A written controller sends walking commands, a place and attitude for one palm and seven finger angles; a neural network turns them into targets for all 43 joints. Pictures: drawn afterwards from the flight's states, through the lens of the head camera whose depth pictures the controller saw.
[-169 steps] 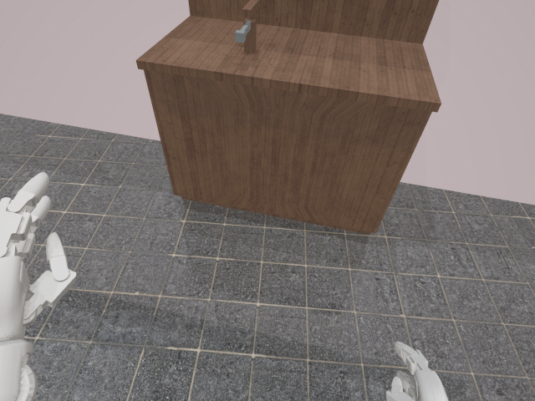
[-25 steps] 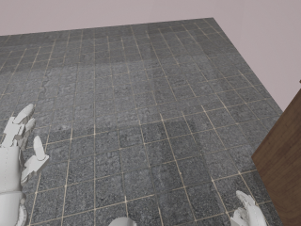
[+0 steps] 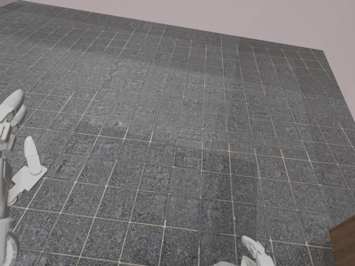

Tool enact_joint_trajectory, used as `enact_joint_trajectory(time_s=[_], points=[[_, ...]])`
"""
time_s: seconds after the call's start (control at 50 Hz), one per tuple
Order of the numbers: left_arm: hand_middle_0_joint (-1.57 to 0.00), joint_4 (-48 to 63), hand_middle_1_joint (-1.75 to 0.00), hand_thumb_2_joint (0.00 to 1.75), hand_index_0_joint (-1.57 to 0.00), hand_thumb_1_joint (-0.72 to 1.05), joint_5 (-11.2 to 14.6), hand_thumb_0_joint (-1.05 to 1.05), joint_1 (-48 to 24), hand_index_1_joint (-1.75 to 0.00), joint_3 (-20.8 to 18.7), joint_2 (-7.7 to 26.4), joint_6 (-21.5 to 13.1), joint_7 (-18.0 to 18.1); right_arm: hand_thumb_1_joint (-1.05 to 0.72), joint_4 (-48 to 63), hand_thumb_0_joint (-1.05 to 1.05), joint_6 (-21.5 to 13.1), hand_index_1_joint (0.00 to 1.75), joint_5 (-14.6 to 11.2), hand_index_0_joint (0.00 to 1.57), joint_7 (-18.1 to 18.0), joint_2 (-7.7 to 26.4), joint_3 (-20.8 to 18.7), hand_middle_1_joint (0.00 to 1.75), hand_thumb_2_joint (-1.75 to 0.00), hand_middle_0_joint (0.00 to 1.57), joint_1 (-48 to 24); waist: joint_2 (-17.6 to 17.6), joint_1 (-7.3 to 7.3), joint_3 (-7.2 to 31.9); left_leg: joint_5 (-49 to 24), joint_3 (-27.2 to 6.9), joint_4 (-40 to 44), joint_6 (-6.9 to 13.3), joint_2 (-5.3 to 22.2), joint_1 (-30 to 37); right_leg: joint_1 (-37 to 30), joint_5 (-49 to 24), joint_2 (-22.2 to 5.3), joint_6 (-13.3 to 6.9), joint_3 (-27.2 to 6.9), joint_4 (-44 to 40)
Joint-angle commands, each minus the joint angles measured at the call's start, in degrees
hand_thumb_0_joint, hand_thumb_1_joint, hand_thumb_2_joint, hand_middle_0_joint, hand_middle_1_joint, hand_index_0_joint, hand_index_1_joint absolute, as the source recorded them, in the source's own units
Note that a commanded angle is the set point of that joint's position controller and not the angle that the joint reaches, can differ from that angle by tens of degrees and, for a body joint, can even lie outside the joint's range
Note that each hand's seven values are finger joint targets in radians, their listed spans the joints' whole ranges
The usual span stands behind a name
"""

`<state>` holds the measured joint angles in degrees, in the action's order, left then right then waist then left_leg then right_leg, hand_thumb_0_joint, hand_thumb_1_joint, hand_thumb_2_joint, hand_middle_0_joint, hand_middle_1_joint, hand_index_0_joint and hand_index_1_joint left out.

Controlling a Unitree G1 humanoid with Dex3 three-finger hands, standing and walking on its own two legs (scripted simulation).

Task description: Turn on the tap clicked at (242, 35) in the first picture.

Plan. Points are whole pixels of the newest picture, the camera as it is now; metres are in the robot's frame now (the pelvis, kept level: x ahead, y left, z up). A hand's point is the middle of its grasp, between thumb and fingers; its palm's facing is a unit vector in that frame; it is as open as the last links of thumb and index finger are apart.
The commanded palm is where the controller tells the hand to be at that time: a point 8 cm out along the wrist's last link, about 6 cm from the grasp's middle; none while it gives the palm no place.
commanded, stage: walk to a spot facing it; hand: left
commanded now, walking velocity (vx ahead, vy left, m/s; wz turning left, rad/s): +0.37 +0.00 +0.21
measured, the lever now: out of the picture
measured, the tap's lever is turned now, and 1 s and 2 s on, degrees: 0 0 0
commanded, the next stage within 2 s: turn to face it in 0.74 s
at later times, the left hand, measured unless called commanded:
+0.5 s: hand (59, 137) +0.28 +0.25 +0.18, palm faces +0.52 -0.71 -0.48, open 7.4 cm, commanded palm +0.22 +0.28 +0.17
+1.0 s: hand (76, 103) +0.39 +0.27 +0.17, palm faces +0.65 -0.60 -0.46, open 7.4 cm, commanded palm +0.33 +0.28 +0.17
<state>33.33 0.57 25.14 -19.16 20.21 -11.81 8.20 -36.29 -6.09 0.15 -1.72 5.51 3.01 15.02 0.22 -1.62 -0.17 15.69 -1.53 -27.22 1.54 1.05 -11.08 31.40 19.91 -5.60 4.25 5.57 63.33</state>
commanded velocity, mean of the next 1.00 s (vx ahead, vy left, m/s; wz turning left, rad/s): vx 0.26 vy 0.00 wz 0.10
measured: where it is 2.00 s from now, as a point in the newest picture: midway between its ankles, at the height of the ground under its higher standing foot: outside the picture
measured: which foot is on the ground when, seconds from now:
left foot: down 0.00-0.18, up 0.20-0.54, down 0.56-0.92, up 0.94-1.00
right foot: up 0.00-0.16, down 0.18-0.56, up 0.58-0.88, down 0.90-1.00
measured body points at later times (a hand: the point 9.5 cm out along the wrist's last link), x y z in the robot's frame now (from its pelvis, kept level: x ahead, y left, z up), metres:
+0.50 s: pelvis +0.10 -0.02 -0.01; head +0.14 -0.02 +0.44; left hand +0.24 +0.28 +0.21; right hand +0.29 -0.27 -0.10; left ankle +0.15 +0.13 -0.71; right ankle +0.04 -0.13 -0.74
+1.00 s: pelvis +0.25 -0.03 -0.02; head +0.27 -0.07 +0.43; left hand +0.35 +0.29 +0.19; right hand +0.47 -0.18 -0.14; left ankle +0.17 +0.10 -0.69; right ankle +0.29 -0.10 -0.74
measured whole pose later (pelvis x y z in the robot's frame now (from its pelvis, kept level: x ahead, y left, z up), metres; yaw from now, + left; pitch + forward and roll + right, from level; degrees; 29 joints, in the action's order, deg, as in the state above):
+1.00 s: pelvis +0.25 -0.03 -0.02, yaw +14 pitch +0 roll +1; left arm 22.8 0.8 22.8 -20.3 18.3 -10.8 8.4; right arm -38.3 -3.3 -0.3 -3.3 11.2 1.0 9.6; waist 4.9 -4.3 -1.9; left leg 27.4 2.6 -57.5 -1.8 3.1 -21.9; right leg 19.0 18.3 -3.3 -3.6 9.8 37.6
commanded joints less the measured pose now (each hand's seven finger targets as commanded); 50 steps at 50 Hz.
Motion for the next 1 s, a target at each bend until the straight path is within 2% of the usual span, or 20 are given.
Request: enact_joint_trajectory(time_s=[0.0,0.12,0.14,0.16,0.18,0.26,0.34,0.42,0.48,0.52,0.54,0.56,0.6,0.7,0.84,0.86,0.88,0.9,0.92,0.98], points=[[-0.2,5.5,-0.3,0.9,-0.2,0.9,0.8,0.0,-4.7,-0.3,-5.2,8.2,-2.6,0.4,-0.9,7.1,0.0,-3.4,0.3,-0.2,0.2,-1.6,11.8,-5.0,0.3,-0.9,0.2,-5.9,11.9,1.53,1.2,0.2,-10.3,14.4,9.4,11.9,-1.1,-2.6,1.1,1.5,-0.1,2.0,-12.0],[-0.2,1.9,-0.3,0.9,-0.2,0.9,0.5,0.0,-7.2,-0.3,-4.0,8.0,-1.3,0.5,-0.9,7.2,0.0,-1.5,0.3,0.1,0.2,-2.4,11.3,-4.2,0.3,-0.9,0.2,-8.2,6.0,0.39,4.1,4.8,-7.8,0.2,6.0,8.7,-9.3,-26.4,1.1,3.8,-1.7,3.3,-40.1],[-0.2,2.1,-0.3,0.9,-0.2,0.9,-0.1,0.0,-7.2,-0.3,-4.6,9.3,-1.0,0.7,-0.9,7.1,0.0,-1.1,0.3,-0.2,0.2,-2.1,10.7,-4.1,0.3,-0.9,0.2,-7.7,-2.3,0.42,6.7,5.8,-4.1,-11.3,4.4,5.6,-16.7,-35.3,2.5,-3.2,-4.9,-5.2,-44.1],[-0.2,3.3,-0.3,0.9,-0.2,0.9,-0.6,0.0,-8.6,-0.3,-5.5,12.1,-0.6,0.9,-0.9,8.0,0.0,-0.8,0.3,-0.4,0.2,-2.0,9.7,-4.4,0.3,-0.9,0.2,-8.5,-17.9,0.16,7.9,14.6,2.8,-30.7,0.8,-1.4,-29.3,-42.1,7.5,-18.2,-11.2,-26.9,-48.7],[-0.2,5.2,-0.3,0.9,-0.2,0.9,0.6,0.0,-10.5,-0.3,-6.6,13.3,-0.9,1.1,-0.9,8.6,0.0,-1.3,0.3,-0.1,0.2,-2.4,12.2,-5.0,0.3,-0.9,0.2,-11.0,-16.6,-0.33,3.9,15.9,0.0,-43.2,-1.2,-1.5,-33.9,-36.9,6.4,-24.8,-14.2,-33.4,-51.7],[-0.2,8.6,-0.3,0.9,-0.2,0.9,0.6,0.0,-3.7,-0.3,-8.8,14.0,-3.4,0.8,-0.9,8.0,0.0,0.2,0.3,-0.1,0.2,-2.0,12.6,-5.4,0.3,-0.9,0.2,-11.5,-3.7,0.64,-2.8,5.1,-0.8,-45.8,-2.9,4.6,-30.1,-22.5,0.2,-18.6,-13.0,-16.6,-51.2],[-0.2,9.7,-0.3,0.9,-0.2,0.9,1.0,0.0,-1.2,-0.3,-11.1,13.4,-3.9,1.7,-0.9,9.4,0.0,1.4,0.3,0.1,0.2,-2.1,10.9,-5.3,0.3,-0.9,0.2,-9.8,-6.7,1.27,1.6,2.5,6.3,-26.7,-3.0,5.1,-22.4,-26.7,-16.7,-14.3,-10.9,-0.5,-47.0],[-0.2,9.8,-0.3,0.9,-0.2,0.9,1.7,0.0,2.1,-0.3,-10.5,11.2,-3.4,3.1,-0.9,11.5,0.0,0.5,0.3,0.0,0.2,-2.4,10.2,-6.2,0.3,-0.9,0.2,-8.6,-9.3,-0.89,2.5,3.0,12.9,-13.2,-1.9,2.6,-17.2,-30.1,-29.4,-14.4,-11.2,0.3,-42.0],[-0.2,9.3,-0.3,0.9,-0.2,0.9,1.5,0.0,0.2,-0.3,-9.5,10.3,-2.9,3.9,-0.9,11.4,0.0,0.7,0.3,-0.1,0.2,-2.6,10.7,-6.9,0.3,-0.9,0.2,-5.6,-10.3,1.23,6.5,-2.0,16.8,-4.9,-1.6,-1.5,-6.4,-28.3,-34.0,-12.5,-9.0,4.2,-31.2],[-0.2,11.4,-0.3,0.9,-0.2,0.9,1.5,0.0,-1.7,-0.3,-8.0,9.8,-3.8,3.8,-0.9,12.1,0.0,0.9,0.3,-0.5,0.2,-3.1,12.1,-7.6,0.3,-0.9,0.2,-4.5,1.7,4.14,12.1,-9.4,9.7,0.3,1.5,1.3,12.4,-17.2,-27.2,-7.9,-4.3,8.2,-8.7],[-0.2,12.3,-0.3,0.9,-0.2,0.9,1.7,0.0,-1.7,-0.3,-8.3,9.5,-4.5,3.7,-0.9,12.4,0.0,0.9,0.3,-0.4,0.2,-2.8,13.6,-8.0,0.3,-0.9,0.2,-6.2,17.7,3.29,12.7,-23.4,-13.1,2.8,9.2,16.2,20.0,-2.5,5.8,0.2,-1.6,6.3,7.0],[-0.2,11.8,-0.3,0.9,-0.2,0.9,0.9,0.0,-3.4,-0.3,-9.0,11.7,-5.1,3.9,-0.9,12.4,0.0,0.4,0.3,-0.2,0.2,-2.1,12.8,-6.7,0.3,-0.9,0.2,-6.1,17.5,2.83,12.3,-31.7,-28.4,5.6,15.3,24.2,19.7,4.1,17.5,2.8,-2.6,-0.8,15.4],[-0.2,8.6,-0.3,0.9,-0.2,0.9,0.4,0.0,-5.9,-0.3,-11.6,16.2,-4.5,1.9,-0.9,11.0,0.0,0.0,0.3,-0.6,0.2,-1.5,13.6,-7.0,0.3,-0.9,0.2,-8.5,8.1,1.74,7.5,-17.1,-24.3,8.0,14.9,23.3,8.8,6.4,12.3,-2.0,-2.4,-5.9,15.7],[-0.2,18.4,-0.3,0.9,-0.2,0.9,1.6,0.0,0.7,-0.3,-11.5,12.9,-5.2,1.5,-0.9,9.9,0.0,-2.1,0.3,-1.3,0.2,-0.9,11.6,-6.3,0.3,-0.9,0.2,-8.1,13.5,0.53,6.8,-14.4,-4.4,9.1,9.4,14.9,0.2,-1.2,2.4,-1.9,-1.6,-1.3,-2.9],[-0.2,2.4,-0.3,0.9,-0.2,0.9,1.5,0.0,-0.3,-0.3,-8.6,8.4,-2.7,1.2,-0.9,8.4,0.0,-1.4,0.3,-1.2,0.2,-2.2,11.5,-5.5,0.3,-0.9,0.2,-7.0,6.4,0.94,6.0,-4.0,3.6,0.7,3.9,12.6,-5.6,-19.8,-4.4,4.2,-1.2,6.5,-31.2],[-0.2,0.7,-0.3,0.9,-0.2,0.9,1.0,0.0,-3.6,-0.3,-8.0,8.7,-2.1,1.2,-0.9,8.3,0.0,-1.1,0.3,-1.3,0.2,-2.5,11.2,-5.4,0.3,-0.9,0.2,-7.2,2.0,1.16,5.8,0.1,5.6,-5.0,2.4,11.0,-6.9,-22.3,-5.1,3.3,-1.9,4.6,-35.5],[-0.2,-0.9,-0.3,0.9,-0.2,0.9,0.4,0.0,-5.6,-0.3,-8.1,10.2,-1.7,1.3,-0.9,8.0,0.0,-0.6,0.3,-1.3,0.2,-2.7,10.5,-5.3,0.3,-0.9,0.2,-6.9,-7.7,1.35,6.6,4.8,9.1,-17.1,0.7,7.0,-9.5,-23.8,-7.5,-2.7,-5.1,-5.5,-40.1],[-0.2,-2.6,-0.3,0.9,-0.2,0.9,0.2,0.0,-6.1,-0.3,-7.3,10.8,-0.7,1.4,-0.9,9.0,0.0,-0.3,0.3,-1.0,0.2,-2.9,9.3,-4.5,0.3,-0.9,0.2,-7.8,-20.8,1.35,5.8,14.9,9.4,-30.0,-1.6,-0.1,-22.0,-29.1,-16.9,-13.2,-11.2,-26.8,-44.4],[-0.2,-1.7,-0.3,0.9,-0.2,0.9,0.4,0.0,-9.5,-0.3,-7.8,11.9,-0.7,1.3,-0.9,8.9,0.0,-1.1,0.3,-0.7,0.2,-2.8,11.0,-4.6,0.3,-0.9,0.2,-9.7,-19.4,0.79,4.7,17.9,4.1,-37.9,-2.6,0.6,-25.0,-27.7,-20.8,-18.4,-14.0,-32.7,-46.6],[-0.2,0.4,-0.3,0.9,-0.2,0.9,0.2,0.0,-10.0,-0.3,-6.3,10.8,-2.5,1.1,-0.9,7.5,0.0,-0.6,0.3,-0.2,0.2,-2.2,10.6,-3.8,0.3,-0.9,0.2,-10.3,-10.4,1.27,4.3,11.4,2.2,-40.0,-4.6,3.5,-23.0,-26.8,-37.9,-12.9,-13.9,-21.1,-40.9]])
